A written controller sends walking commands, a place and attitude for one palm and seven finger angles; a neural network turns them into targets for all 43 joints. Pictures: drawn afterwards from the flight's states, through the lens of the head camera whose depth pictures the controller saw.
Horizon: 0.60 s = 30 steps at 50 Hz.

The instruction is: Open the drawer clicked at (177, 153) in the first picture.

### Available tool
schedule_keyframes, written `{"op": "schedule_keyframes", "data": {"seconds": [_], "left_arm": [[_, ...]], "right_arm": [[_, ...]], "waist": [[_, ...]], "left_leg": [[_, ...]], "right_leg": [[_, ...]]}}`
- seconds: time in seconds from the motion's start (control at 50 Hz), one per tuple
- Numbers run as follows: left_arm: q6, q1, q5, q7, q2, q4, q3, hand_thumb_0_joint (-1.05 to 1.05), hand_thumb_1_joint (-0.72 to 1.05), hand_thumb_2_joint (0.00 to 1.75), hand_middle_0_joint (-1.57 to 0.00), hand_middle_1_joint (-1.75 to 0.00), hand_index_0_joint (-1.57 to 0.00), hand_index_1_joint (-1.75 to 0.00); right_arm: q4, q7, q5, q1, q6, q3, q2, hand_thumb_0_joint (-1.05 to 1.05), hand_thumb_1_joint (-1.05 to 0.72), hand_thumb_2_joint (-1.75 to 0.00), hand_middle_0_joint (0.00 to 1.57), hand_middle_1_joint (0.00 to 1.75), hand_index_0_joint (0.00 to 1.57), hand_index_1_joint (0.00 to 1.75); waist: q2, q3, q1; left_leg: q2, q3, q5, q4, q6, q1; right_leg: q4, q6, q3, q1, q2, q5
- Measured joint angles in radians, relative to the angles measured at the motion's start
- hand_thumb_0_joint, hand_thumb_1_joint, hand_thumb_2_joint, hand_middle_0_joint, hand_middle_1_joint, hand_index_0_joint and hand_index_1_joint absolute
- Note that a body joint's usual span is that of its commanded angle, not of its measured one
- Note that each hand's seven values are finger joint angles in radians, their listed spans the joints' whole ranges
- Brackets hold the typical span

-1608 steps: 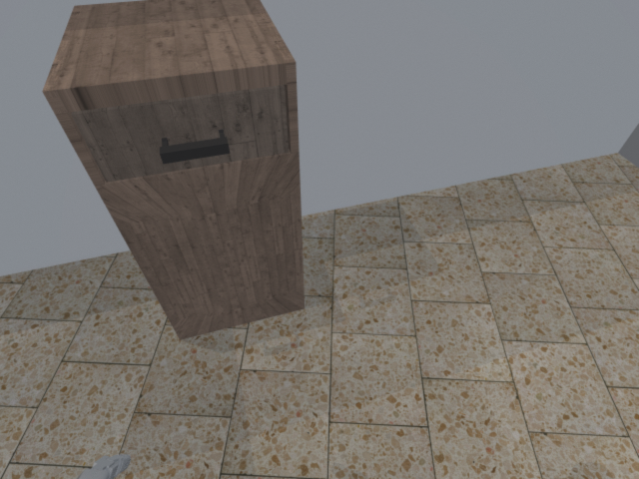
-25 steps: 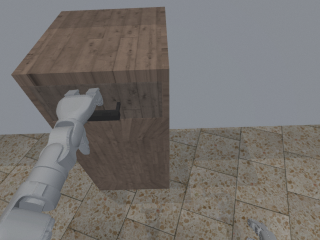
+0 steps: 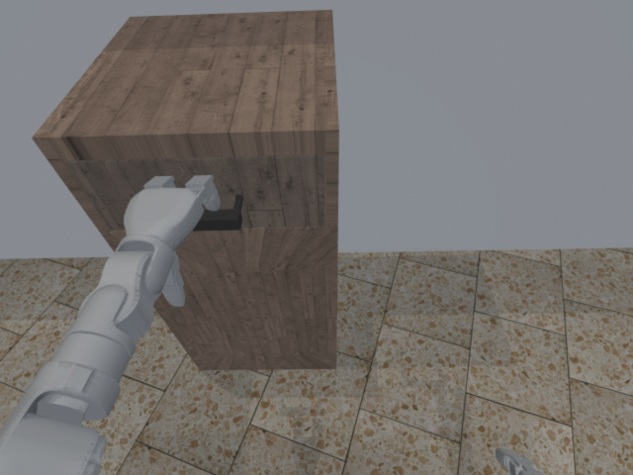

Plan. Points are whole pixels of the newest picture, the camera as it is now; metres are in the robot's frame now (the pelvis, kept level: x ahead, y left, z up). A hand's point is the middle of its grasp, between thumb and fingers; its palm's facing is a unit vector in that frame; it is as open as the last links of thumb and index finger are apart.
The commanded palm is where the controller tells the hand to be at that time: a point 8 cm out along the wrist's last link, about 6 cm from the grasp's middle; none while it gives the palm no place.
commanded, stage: re-aim the fingers above the handle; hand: left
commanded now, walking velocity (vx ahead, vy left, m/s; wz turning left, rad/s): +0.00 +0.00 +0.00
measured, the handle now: (202, 210) +0.50 +0.23 +0.02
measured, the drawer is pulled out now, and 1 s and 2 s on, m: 0.00 0.00 0.00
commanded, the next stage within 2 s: lower the fingers behind the handle in 1.60 s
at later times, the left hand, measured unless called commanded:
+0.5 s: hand (189, 242) +0.39 +0.20 +0.08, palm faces +0.01 -0.04 -1.00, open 13.8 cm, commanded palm +0.37 +0.24 +0.15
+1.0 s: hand (187, 228) +0.40 +0.21 +0.10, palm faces +0.13 -0.05 -0.99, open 13.8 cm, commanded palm +0.37 +0.23 +0.15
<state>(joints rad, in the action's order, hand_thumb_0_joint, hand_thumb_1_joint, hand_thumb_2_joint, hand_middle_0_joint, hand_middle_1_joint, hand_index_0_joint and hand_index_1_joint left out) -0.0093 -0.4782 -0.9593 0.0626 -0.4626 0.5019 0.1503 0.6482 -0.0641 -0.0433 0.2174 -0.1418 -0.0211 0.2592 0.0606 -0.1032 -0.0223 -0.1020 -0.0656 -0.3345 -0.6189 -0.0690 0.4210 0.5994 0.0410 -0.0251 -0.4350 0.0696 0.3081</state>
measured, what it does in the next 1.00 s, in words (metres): stands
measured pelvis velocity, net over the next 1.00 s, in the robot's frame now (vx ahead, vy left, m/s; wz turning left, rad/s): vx -0.01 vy -0.01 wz -0.02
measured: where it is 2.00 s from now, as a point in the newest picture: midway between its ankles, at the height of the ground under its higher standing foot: outside the picture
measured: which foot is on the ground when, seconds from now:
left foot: down 0.00-1.00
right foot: down 0.00-1.00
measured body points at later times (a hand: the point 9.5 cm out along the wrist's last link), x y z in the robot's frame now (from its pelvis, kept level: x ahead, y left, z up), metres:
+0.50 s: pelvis -0.01 -0.01 +0.00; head +0.02 -0.02 +0.45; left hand +0.38 +0.20 +0.14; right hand +0.12 -0.27 -0.12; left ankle -0.02 +0.08 -0.73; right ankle -0.01 -0.10 -0.73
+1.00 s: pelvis -0.01 -0.01 +0.00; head +0.02 -0.02 +0.45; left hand +0.38 +0.21 +0.15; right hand +0.13 -0.27 -0.12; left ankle -0.02 +0.08 -0.73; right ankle -0.01 -0.10 -0.73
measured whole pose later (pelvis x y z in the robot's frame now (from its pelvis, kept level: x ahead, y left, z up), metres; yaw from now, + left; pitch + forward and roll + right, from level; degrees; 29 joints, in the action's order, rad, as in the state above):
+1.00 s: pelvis -0.01 -0.01 +0.00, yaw -1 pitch +8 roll +0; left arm 0.07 -0.47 -1.00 0.20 -0.46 0.49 0.09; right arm 0.67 -0.07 -0.04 0.19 -0.11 -0.03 0.26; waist 0.05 -0.10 -0.02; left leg -0.09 -0.04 -0.33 -0.62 -0.06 0.43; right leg 0.61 0.05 -0.04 -0.45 0.08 0.30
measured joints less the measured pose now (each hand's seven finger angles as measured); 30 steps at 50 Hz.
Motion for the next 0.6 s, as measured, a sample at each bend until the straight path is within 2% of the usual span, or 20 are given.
{"op": "schedule_keyframes", "data": {"seconds": [0.08,0.12,0.18,0.24,0.3,0.36,0.42,0.48,0.52,0.56,0.6], "left_arm": [[0.051,-0.014,-0.024,0.054,0.000,0.023,-0.047,0.00,-0.49,0.30,-0.32,-1.20,-0.32,-1.20],[0.044,-0.026,-0.033,0.086,-0.011,0.046,-0.075,0.00,-0.49,0.30,-0.32,-1.20,-0.32,-1.20],[0.001,-0.037,-0.038,0.111,-0.036,0.088,-0.112,0.00,-0.49,0.30,-0.32,-1.20,-0.32,-1.20],[-0.055,-0.029,-0.029,0.088,-0.062,0.116,-0.118,0.00,-0.49,0.30,-0.31,-1.20,-0.32,-1.20],[-0.082,-0.001,-0.001,0.034,-0.068,0.102,-0.089,0.00,-0.49,0.30,-0.31,-1.20,-0.32,-1.20],[-0.051,0.020,0.019,-0.014,-0.056,0.070,-0.048,0.00,-0.49,0.30,-0.31,-1.20,-0.32,-1.20],[0.023,0.005,0.009,-0.018,-0.035,0.052,-0.008,0.00,-0.49,0.30,-0.32,-1.20,-0.32,-1.20],[0.097,-0.026,-0.020,0.024,-0.020,0.046,-0.005,0.00,-0.49,0.30,-0.32,-1.20,-0.32,-1.20],[0.123,-0.051,-0.036,0.071,-0.017,0.054,-0.027,0.00,-0.49,0.30,-0.32,-1.20,-0.33,-1.20],[0.112,-0.079,-0.043,0.118,-0.020,0.081,-0.060,0.00,-0.49,0.30,-0.32,-1.20,-0.33,-1.20],[0.057,-0.113,-0.039,0.150,-0.024,0.128,-0.078,0.00,-0.49,0.30,-0.32,-1.20,-0.33,-1.20]], "right_arm": [[0.003,-0.004,0.003,-0.010,0.006,0.003,-0.007,0.01,-0.91,-0.90,0.20,0.30,0.20,0.30],[0.002,-0.003,0.003,-0.011,0.009,0.004,-0.010,0.01,-0.91,-0.90,0.20,0.30,0.20,0.30],[0.003,0.001,0.000,-0.007,0.007,0.007,-0.010,0.01,-0.91,-0.90,0.20,0.30,0.20,0.30],[0.001,0.003,-0.007,0.006,0.002,0.009,-0.005,0.01,-0.91,-0.90,0.20,0.30,0.20,0.30],[-0.003,0.001,-0.014,0.027,0.001,0.005,0.003,0.01,-0.91,-0.90,0.20,0.30,0.20,0.30],[0.001,-0.009,-0.013,0.034,0.006,0.002,0.009,0.01,-0.91,-0.90,0.20,0.30,0.20,0.30],[0.007,-0.020,-0.007,0.025,0.022,-0.003,0.011,0.01,-0.91,-0.90,0.20,0.30,0.20,0.30],[0.008,-0.022,-0.002,0.005,0.036,-0.008,0.008,0.01,-0.91,-0.90,0.20,0.30,0.20,0.30],[0.008,-0.019,0.001,-0.009,0.044,-0.009,0.004,0.01,-0.91,-0.90,0.20,0.30,0.20,0.30],[0.010,-0.015,0.003,-0.021,0.044,-0.006,-0.001,0.01,-0.91,-0.90,0.20,0.30,0.20,0.30],[0.012,-0.007,0.001,-0.024,0.040,-0.002,-0.006,0.01,-0.91,-0.90,0.20,0.30,0.20,0.30]], "waist": [[-0.010,0.002,0.009],[-0.010,0.002,0.010],[-0.005,0.001,0.009],[0.003,-0.004,0.007],[0.008,-0.008,0.003],[0.003,-0.003,0.001],[-0.009,0.011,0.003],[-0.019,0.018,0.007],[-0.020,0.016,0.011],[-0.017,0.011,0.014],[-0.012,0.003,0.014]], "left_leg": [[0.007,0.018,0.000,-0.004,0.003,0.008],[0.010,0.026,0.003,-0.002,0.005,0.011],[0.015,0.034,0.010,0.008,0.008,0.011],[0.017,0.033,0.018,0.022,0.009,0.006],[0.015,0.021,0.022,0.029,0.008,-0.004],[0.011,0.005,0.020,0.023,0.008,-0.012],[0.007,-0.009,0.016,0.004,0.010,-0.006],[0.006,-0.006,0.012,-0.013,0.013,0.015],[0.008,0.002,0.010,-0.020,0.013,0.028],[0.011,0.014,0.010,-0.020,0.013,0.038],[0.013,0.023,0.012,-0.014,0.013,0.042]], "right_leg": [[0.014,0.003,-0.017,-0.017,0.007,-0.003],[0.016,0.004,-0.024,-0.024,0.011,-0.007],[0.009,0.006,-0.032,-0.028,0.015,-0.016],[-0.006,0.006,-0.032,-0.022,0.016,-0.025],[-0.019,0.007,-0.021,-0.006,0.013,-0.028],[-0.020,0.008,-0.005,0.009,0.009,-0.024],[-0.007,0.010,0.010,0.008,0.005,-0.017],[0.012,0.011,0.011,-0.013,0.005,-0.013],[0.023,0.012,0.003,-0.031,0.007,-0.012],[0.028,0.011,-0.008,-0.046,0.011,-0.014],[0.027,0.010,-0.017,-0.055,0.013,-0.016]]}}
